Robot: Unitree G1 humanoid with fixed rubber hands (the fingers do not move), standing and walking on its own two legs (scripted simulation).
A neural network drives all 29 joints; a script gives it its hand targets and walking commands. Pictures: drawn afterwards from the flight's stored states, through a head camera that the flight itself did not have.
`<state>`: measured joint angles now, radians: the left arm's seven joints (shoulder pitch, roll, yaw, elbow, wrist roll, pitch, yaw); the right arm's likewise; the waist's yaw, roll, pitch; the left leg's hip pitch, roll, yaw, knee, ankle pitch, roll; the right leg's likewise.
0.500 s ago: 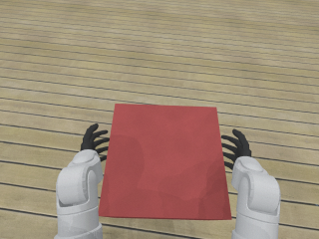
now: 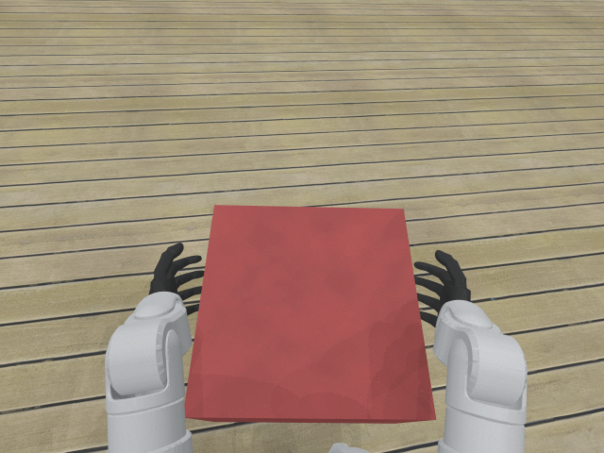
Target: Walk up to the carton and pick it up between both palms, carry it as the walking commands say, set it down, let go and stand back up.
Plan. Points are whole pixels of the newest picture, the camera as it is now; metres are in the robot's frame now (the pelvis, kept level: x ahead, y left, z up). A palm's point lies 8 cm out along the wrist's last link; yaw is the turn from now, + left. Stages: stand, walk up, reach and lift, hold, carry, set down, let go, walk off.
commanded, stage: carry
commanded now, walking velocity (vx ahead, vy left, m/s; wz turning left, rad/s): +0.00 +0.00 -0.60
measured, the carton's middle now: (306, 317) +0.31 +0.01 -0.01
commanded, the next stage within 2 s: none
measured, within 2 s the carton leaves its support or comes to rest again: neither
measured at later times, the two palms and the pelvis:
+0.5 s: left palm (326, 321) +0.26 -0.01 +0.07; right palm out of the picture +0.13 -0.32 +0.07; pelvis -0.06 -0.07 +0.00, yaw -18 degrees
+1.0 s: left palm (411, 366) +0.21 -0.10 +0.09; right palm out of the picture +0.01 -0.37 +0.09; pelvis -0.12 -0.08 +0.00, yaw -37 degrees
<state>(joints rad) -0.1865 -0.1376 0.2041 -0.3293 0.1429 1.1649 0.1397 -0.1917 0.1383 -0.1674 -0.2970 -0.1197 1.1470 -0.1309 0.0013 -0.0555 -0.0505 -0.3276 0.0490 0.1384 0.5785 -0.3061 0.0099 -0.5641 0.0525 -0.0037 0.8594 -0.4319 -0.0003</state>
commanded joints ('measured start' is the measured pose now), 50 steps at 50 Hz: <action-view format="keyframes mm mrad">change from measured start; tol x32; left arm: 1 -556 -881 -794 -40 -480 21 -367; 50 -449 -881 -783 70 -481 48 -363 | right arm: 1 -458 880 712 -62 425 22 351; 50 -402 834 705 -23 390 43 346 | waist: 1 -6 142 -227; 12 -3 291 -265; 15 19 -280 -282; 33 -9 -55 -349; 35 -33 403 -265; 50 4 213 -285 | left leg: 1 180 413 -239 -223 482 127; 12 256 341 13 16 518 -12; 16 -345 101 -45 559 -435 -160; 32 89 -42 -32 -65 -61 -84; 35 301 489 -476 -322 209 152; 50 151 301 41 113 421 -66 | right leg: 1 -79 -96 17 345 -55 32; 11 95 -50 -158 -227 40 50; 14 450 -176 19 -485 446 12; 16 576 -409 342 -340 1287 -173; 32 310 -225 294 -421 502 -102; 35 -170 12 -19 57 -154 33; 39 -63 -86 2 320 15 48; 50 334 -62 -123 -482 259 38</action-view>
